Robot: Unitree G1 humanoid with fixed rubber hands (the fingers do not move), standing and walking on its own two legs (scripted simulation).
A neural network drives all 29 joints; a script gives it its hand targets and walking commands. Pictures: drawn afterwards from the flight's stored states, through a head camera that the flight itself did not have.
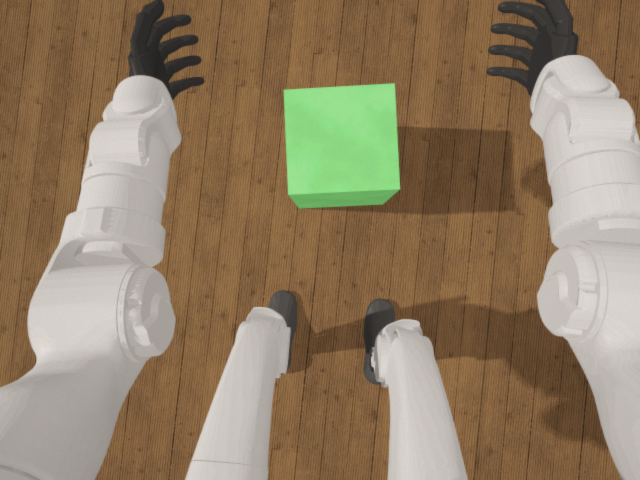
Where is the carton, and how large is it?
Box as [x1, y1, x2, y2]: [284, 83, 399, 208]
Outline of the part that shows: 394,83 284,90 288,194 299,208 381,204 399,189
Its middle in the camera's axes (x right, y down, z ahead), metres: +0.04 -0.19 +0.86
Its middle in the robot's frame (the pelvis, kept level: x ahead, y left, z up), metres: +0.56 +0.02 -0.53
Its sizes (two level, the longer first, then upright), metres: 0.210 0.200 0.250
